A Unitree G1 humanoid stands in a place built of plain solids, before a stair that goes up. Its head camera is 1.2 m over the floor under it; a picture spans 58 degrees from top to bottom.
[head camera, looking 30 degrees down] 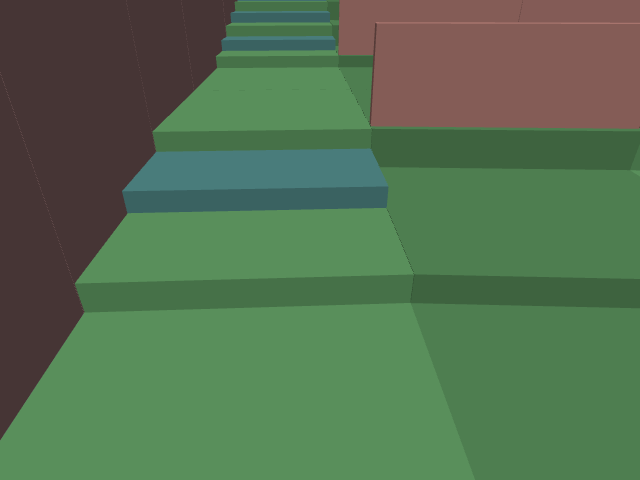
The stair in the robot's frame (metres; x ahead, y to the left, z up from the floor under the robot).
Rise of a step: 0.13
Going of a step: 0.64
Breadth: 1.42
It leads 3 degrees to the left of straight ahead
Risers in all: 3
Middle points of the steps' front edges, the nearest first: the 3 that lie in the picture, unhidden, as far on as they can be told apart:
1.49 0.31 0.15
2.13 0.34 0.29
2.77 0.37 0.42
